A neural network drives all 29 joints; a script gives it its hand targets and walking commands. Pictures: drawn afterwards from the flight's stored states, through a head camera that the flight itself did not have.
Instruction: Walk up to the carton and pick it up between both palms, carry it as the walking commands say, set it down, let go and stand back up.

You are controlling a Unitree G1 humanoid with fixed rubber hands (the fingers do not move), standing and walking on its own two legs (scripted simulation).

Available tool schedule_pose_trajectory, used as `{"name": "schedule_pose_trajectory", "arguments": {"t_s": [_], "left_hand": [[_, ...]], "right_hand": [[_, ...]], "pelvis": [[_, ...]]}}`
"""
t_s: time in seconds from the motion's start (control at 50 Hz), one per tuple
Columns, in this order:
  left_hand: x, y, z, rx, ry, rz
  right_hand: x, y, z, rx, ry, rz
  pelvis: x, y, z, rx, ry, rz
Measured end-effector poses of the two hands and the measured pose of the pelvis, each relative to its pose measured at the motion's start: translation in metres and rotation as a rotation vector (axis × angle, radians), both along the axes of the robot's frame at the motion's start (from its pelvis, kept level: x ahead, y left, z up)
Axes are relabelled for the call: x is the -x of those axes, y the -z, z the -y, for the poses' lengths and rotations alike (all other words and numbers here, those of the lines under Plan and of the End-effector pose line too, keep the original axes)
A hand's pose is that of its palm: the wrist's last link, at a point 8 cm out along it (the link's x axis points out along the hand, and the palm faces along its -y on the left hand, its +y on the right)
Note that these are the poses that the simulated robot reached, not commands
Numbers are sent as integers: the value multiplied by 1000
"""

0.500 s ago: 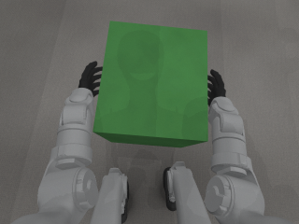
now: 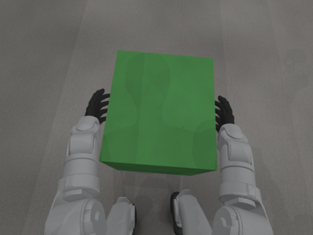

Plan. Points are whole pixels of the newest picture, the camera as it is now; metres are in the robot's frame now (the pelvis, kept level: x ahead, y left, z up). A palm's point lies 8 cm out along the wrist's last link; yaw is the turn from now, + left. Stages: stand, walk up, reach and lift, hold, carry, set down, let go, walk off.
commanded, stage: reach and lift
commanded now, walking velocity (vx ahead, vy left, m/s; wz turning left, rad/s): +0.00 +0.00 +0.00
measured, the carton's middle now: (159, 121) +0.42 -0.03 -0.12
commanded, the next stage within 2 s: none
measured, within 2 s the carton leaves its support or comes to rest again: neither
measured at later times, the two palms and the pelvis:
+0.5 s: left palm (85, 116) +0.39 +0.14 +0.03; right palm (240, 125) +0.35 -0.20 +0.03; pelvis +0.02 +0.00 +0.06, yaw +0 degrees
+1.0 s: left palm (70, 114) +0.37 +0.14 +0.10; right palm (259, 126) +0.33 -0.19 +0.10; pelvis +0.03 +0.00 +0.09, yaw +0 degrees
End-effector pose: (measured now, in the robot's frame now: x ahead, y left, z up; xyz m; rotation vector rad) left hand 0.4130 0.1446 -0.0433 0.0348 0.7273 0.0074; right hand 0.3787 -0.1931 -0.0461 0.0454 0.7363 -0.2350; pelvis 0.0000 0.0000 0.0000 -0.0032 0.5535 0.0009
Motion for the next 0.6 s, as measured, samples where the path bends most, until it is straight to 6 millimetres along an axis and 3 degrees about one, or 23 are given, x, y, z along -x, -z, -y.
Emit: {"name": "schedule_pose_trajectory", "arguments": {"t_s": [0.6], "left_hand": [[28, -86, 2, -7, 13, 20]], "right_hand": [[30, -87, 2, 5, -1, 19]], "pelvis": [[-19, -65, -1, -8, -3, 230]]}}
